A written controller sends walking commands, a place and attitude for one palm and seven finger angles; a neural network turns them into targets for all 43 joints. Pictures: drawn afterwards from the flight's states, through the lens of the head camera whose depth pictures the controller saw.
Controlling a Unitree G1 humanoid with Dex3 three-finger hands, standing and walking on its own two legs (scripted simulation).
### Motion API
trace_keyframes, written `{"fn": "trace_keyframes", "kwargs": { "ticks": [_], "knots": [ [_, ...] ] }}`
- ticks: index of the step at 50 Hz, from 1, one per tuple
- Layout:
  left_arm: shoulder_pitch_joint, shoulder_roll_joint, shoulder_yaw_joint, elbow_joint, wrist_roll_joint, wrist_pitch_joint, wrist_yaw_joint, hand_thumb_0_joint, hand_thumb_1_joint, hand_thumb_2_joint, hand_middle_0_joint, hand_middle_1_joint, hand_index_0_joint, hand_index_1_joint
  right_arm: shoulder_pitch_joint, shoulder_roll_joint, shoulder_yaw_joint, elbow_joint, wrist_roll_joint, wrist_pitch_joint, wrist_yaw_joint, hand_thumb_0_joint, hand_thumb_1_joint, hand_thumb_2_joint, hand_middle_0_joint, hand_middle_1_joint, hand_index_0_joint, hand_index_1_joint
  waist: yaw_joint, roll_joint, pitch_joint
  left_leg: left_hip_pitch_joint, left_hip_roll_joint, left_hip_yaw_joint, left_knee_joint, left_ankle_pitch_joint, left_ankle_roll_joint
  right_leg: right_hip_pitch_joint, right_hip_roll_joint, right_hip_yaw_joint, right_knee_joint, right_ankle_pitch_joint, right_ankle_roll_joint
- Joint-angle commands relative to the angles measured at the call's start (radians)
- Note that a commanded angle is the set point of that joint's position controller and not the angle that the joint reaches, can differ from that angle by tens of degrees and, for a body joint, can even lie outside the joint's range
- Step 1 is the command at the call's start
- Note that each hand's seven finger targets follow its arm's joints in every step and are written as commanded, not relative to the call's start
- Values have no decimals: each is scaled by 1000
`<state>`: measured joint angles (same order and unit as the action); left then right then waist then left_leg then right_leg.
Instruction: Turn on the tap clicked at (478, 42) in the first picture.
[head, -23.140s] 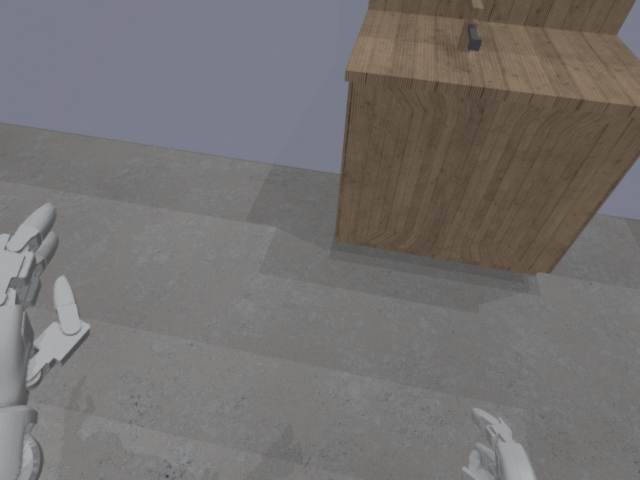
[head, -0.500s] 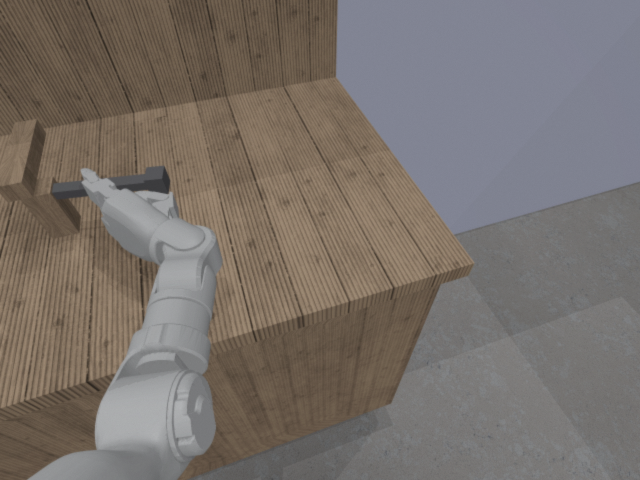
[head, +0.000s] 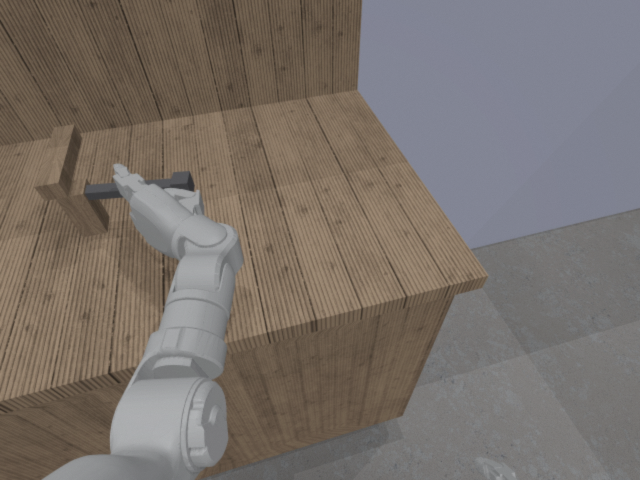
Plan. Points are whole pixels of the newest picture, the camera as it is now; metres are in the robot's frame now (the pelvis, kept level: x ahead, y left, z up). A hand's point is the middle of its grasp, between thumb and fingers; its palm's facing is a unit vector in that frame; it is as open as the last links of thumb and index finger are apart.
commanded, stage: lift the hand up off the lever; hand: left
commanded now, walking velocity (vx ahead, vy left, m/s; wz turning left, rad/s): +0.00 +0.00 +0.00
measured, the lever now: (182, 185) +0.49 +0.22 +0.11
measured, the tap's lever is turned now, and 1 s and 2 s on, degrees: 80 80 80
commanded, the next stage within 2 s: draw the hand back beside the body in 1.46 s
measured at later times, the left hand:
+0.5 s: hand (184, 196) +0.41 +0.18 +0.16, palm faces +0.79 -0.60 -0.08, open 7.8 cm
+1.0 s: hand (169, 191) +0.40 +0.19 +0.18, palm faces +0.79 -0.62 -0.05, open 7.8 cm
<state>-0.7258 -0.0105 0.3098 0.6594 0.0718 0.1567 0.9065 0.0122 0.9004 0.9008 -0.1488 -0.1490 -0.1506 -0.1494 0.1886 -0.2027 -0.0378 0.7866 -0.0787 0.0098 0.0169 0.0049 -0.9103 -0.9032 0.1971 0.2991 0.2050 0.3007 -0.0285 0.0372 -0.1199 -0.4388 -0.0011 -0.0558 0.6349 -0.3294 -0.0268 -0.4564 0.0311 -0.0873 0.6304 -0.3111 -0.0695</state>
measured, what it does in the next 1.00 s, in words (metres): stands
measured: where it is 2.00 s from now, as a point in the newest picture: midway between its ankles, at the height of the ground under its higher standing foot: outside the picture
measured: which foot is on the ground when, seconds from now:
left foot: down 0.00-1.00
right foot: down 0.00-1.00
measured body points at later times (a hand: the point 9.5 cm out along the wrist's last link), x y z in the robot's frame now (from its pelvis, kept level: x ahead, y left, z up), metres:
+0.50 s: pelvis -0.01 -0.01 +0.00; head -0.01 -0.03 +0.45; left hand +0.37 +0.21 +0.17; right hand +0.13 -0.25 -0.12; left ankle -0.01 +0.14 -0.72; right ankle +0.00 -0.07 -0.72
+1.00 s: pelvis -0.01 +0.00 +0.01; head -0.02 -0.02 +0.46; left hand +0.36 +0.22 +0.18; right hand +0.14 -0.24 -0.11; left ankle -0.01 +0.14 -0.72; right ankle +0.00 -0.07 -0.72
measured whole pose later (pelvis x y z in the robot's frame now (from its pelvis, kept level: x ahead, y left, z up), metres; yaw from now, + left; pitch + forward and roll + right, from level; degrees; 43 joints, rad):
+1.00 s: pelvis -0.01 +0.00 +0.01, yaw +0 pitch +3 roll +1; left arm -0.63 0.00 0.26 0.43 0.03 0.31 0.85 0.01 0.90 0.90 -0.15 -0.15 -0.15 -0.15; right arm 0.17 -0.22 -0.03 0.81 -0.04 0.00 -0.01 0.01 -0.91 -0.90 0.20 0.30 0.20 0.30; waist 0.01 0.04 -0.09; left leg -0.30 0.00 -0.06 0.54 -0.29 -0.03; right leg -0.32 0.03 -0.09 0.55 -0.28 -0.07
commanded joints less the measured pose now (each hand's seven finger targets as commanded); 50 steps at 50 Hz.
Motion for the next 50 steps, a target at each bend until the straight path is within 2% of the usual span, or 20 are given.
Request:
{"fn": "trace_keyframes", "kwargs": {
  "ticks": [1,3,5,8,11,12,13,17,18,19,26,28,31,33,34,38,42,43,46,50],
  "knots": [
    [-481,130,-60,-253,61,-42,9,0,900,900,-150,-150,-150,-150,-50,-112,-36,-115,2,-36,-4,0,-900,-900,200,300,200,300,-10,-61,-318,93,-12,55,-41,324,22,216,-33,27,-81,325,44],
    [-436,182,-8,-255,57,-32,10,0,900,900,-150,-150,-150,-150,-52,-120,-38,-118,4,-33,-10,0,-900,-900,200,300,200,300,11,-81,-339,83,-15,55,-47,332,24,252,-35,31,-81,354,46],
    [-419,156,-28,-283,42,-20,4,0,900,900,-150,-150,-150,-150,-58,-114,-34,-129,9,-30,-11,0,-900,-900,200,300,200,300,9,-88,-345,84,-18,65,-49,334,27,283,-45,39,-88,399,55],
    [-375,184,-5,-289,35,-2,-9,0,900,900,-150,-150,-150,-150,-70,-119,-35,-129,15,-26,-19,0,-900,-900,200,300,200,300,20,-98,-322,74,-17,62,-65,317,29,300,-47,42,-102,394,56],
    [-389,135,-57,-304,32,14,-19,0,900,900,-150,-150,-150,-150,-83,-114,-28,-131,19,-32,-19,0,-900,-900,200,300,200,300,5,-98,-276,85,-18,70,-72,295,34,280,-52,45,-122,374,62],
    [-406,141,-57,-311,31,16,-20,0,900,900,-150,-150,-150,-150,-86,-115,-28,-129,21,-35,-20,0,-900,-900,200,300,200,300,0,-108,-264,81,-19,69,-74,273,35,273,-53,48,-132,348,64],
    [-388,191,-9,-313,29,14,-20,0,900,900,-150,-150,-150,-150,-88,-120,-31,-125,21,-36,-26,0,-900,-900,200,300,200,300,13,-112,-271,84,-20,64,-80,273,38,284,-50,49,-136,340,63],
    [-446,143,-78,-350,27,11,-31,0,900,900,-150,-150,-150,-150,-111,-110,-25,-123,25,-48,-31,0,-900,-900,200,300,200,300,-4,-88,-255,95,-23,69,-86,225,39,264,-56,63,-159,271,66],
    [-442,170,-52,-348,30,11,-29,0,900,900,-150,-150,-150,-150,-113,-112,-27,-116,26,-51,-34,0,-900,-900,200,300,200,300,6,-68,-250,98,-24,64,-92,215,39,255,-49,57,-162,233,58],
    [-452,143,-84,-335,30,12,-32,0,900,900,-150,-150,-150,-150,-116,-109,-23,-116,27,-54,-33,0,-900,-900,200,300,200,300,-3,-72,-236,102,-22,62,-95,207,40,240,-48,55,-163,209,57],
    [-502,158,-75,-263,13,24,-31,0,900,900,-150,-150,-150,-150,-142,-107,-17,-105,35,-60,-43,0,-900,-900,200,300,200,300,-2,-75,-209,78,-28,60,-113,110,39,219,-51,72,-204,46,59],
    [-502,188,-37,-241,16,27,-22,0,900,900,-150,-150,-150,-150,-135,-112,-19,-98,32,-60,-44,0,-900,-900,200,300,200,300,9,-80,-216,79,-28,53,-119,113,39,220,-45,64,-198,49,56],
    [-503,186,-31,-270,13,27,-15,0,900,900,-150,-150,-150,-150,-131,-108,-18,-112,28,-60,-39,0,-900,-900,200,300,200,300,14,-93,-270,91,-24,61,-108,172,39,265,-56,69,-182,172,64],
    [-455,252,34,-288,19,29,-11,0,900,900,-150,-150,-150,-150,-122,-114,-24,-116,26,-51,-42,0,-900,-900,200,300,200,300,38,-88,-317,91,-26,60,-107,235,37,316,-55,65,-153,282,62],
    [-450,211,-2,-315,18,32,-15,0,900,900,-150,-150,-150,-150,-120,-108,-20,-127,27,-47,-38,0,-900,-900,200,300,200,300,35,-77,-329,102,-24,65,-108,266,34,328,-58,61,-142,330,62],
    [-355,209,3,-360,16,63,-32,0,900,900,-150,-150,-150,-150,-118,-118,-27,-141,30,-35,-34,0,-900,-900,200,300,200,300,45,-100,-330,127,-20,72,-108,342,33,362,-57,49,-130,450,63],
    [-362,156,-54,-422,-7,81,-55,0,900,900,-150,-150,-150,-150,-129,-115,-23,-145,40,-44,-34,0,-900,-900,200,300,200,300,29,-135,-270,145,-17,72,-120,321,36,345,-56,48,-157,410,68],
    [-357,173,-44,-445,-10,79,-61,0,900,900,-150,-150,-150,-150,-142,-119,-26,-144,41,-46,-38,0,-900,-900,200,300,200,300,35,-123,-263,157,-17,67,-127,321,38,339,-49,43,-161,378,60],
    [-414,103,-127,-467,-8,90,-69,0,900,900,-150,-150,-150,-150,-158,-110,-19,-132,40,-60,-34,0,-900,-900,200,300,200,300,17,-74,-224,185,-19,70,-126,302,35,285,-45,38,-174,305,53],
    [-468,119,-129,-471,-6,103,-63,0,900,900,-150,-150,-150,-150,-177,-107,-15,-118,42,-67,-38,0,-900,-900,200,300,200,300,20,-29,-225,198,-22,60,-141,259,28,266,-40,39,-188,204,43]
  ]
}}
